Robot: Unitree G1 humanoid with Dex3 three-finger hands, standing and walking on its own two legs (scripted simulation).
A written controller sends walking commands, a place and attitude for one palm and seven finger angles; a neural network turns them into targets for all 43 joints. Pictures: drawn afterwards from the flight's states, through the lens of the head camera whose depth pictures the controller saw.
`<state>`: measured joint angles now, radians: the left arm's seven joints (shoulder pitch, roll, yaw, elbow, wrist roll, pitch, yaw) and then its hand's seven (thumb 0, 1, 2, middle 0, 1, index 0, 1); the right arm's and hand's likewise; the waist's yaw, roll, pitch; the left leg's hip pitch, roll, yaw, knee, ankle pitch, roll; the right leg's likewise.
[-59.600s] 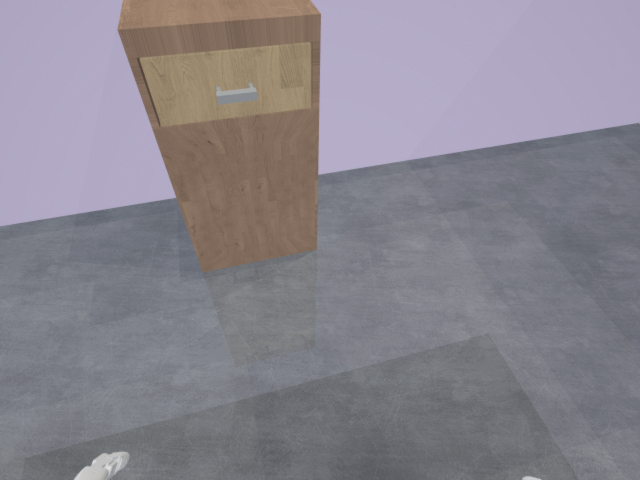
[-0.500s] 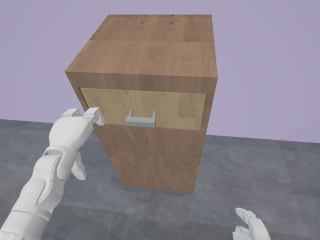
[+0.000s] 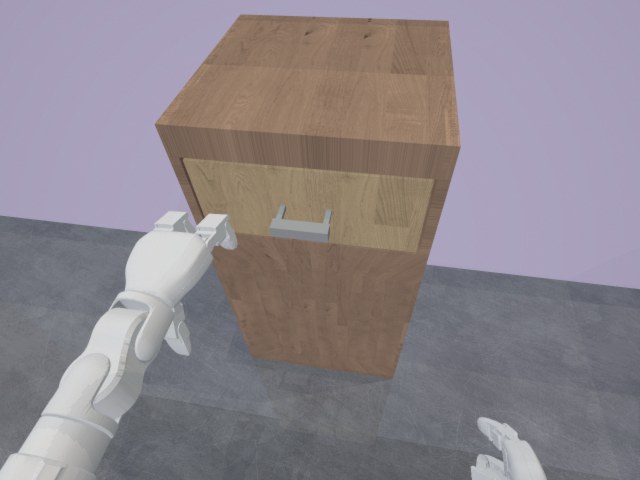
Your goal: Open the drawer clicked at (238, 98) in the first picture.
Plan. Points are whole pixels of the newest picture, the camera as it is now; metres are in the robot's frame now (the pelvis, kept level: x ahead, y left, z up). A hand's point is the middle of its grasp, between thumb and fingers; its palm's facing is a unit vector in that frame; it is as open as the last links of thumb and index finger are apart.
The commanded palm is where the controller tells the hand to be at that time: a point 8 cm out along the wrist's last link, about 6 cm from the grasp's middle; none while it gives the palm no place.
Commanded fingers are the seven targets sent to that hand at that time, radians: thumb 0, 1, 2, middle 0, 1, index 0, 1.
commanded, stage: move the hooked fingers above the handle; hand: left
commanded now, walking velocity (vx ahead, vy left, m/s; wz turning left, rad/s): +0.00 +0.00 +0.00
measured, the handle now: (302, 221) +0.52 +0.11 -0.03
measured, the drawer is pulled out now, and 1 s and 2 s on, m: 0.00 0.00 0.00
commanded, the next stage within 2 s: none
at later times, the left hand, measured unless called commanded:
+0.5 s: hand (248, 247) +0.39 +0.16 +0.05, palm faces +0.00 -0.08 -1.00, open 13.8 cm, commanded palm +0.37 +0.18 +0.12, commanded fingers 0.00 -0.50 0.30 -0.30 -1.20 -0.30 -1.20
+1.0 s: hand (281, 227) +0.44 +0.13 +0.05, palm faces +0.03 -0.06 -1.00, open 13.8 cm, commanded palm +0.42 +0.14 +0.10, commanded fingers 0.00 -0.50 0.30 -0.30 -1.20 -0.30 -1.20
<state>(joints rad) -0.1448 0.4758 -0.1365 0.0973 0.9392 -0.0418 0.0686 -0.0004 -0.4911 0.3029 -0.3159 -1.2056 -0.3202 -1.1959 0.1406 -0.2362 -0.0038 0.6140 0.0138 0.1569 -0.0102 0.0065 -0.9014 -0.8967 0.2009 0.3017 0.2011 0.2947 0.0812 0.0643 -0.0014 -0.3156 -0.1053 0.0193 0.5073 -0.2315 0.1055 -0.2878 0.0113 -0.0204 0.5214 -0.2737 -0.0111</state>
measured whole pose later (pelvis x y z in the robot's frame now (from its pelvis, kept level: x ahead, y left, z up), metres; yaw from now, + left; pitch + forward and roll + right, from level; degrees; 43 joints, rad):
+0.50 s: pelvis +0.02 -0.03 +0.00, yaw -2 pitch +7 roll +0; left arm -0.32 0.43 -0.15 0.35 0.97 -0.06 0.14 0.00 -0.49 0.30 -0.32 -1.21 -0.32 -1.20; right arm 0.22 -0.26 -0.03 0.64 0.02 0.18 -0.03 0.01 -0.90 -0.90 0.20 0.30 0.20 0.29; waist 0.03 0.05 -0.04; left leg -0.39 -0.07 0.03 0.56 -0.29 0.08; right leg -0.37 0.05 0.00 0.57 -0.32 -0.05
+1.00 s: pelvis +0.04 -0.05 -0.01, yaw -1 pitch +10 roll +1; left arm -0.48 0.37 -0.19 0.54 1.02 -0.01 0.23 0.00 -0.49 0.30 -0.32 -1.21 -0.32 -1.20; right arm 0.16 -0.24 -0.04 0.64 0.02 0.18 -0.03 0.00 -0.90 -0.90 0.20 0.30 0.20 0.29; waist 0.02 0.04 -0.10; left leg -0.46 -0.06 0.02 0.61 -0.33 0.05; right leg -0.44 0.06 -0.02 0.63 -0.37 -0.07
